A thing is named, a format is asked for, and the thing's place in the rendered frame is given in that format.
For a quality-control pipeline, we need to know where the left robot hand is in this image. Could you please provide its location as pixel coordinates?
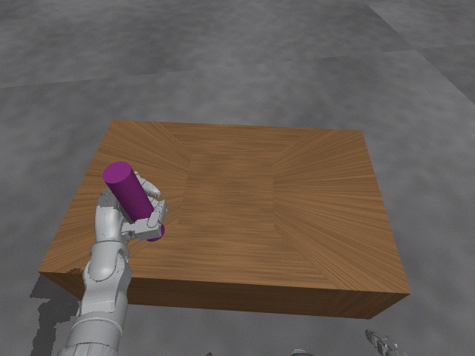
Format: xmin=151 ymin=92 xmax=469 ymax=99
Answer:
xmin=94 ymin=171 xmax=168 ymax=247

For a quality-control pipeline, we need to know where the right robot hand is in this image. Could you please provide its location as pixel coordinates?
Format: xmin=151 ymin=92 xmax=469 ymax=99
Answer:
xmin=365 ymin=329 xmax=407 ymax=356

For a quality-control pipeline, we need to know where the left robot arm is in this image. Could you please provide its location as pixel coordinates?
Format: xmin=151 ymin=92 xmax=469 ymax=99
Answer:
xmin=57 ymin=240 xmax=132 ymax=356

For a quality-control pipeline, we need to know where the can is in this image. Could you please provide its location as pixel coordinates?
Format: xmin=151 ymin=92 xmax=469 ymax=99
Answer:
xmin=102 ymin=162 xmax=165 ymax=242

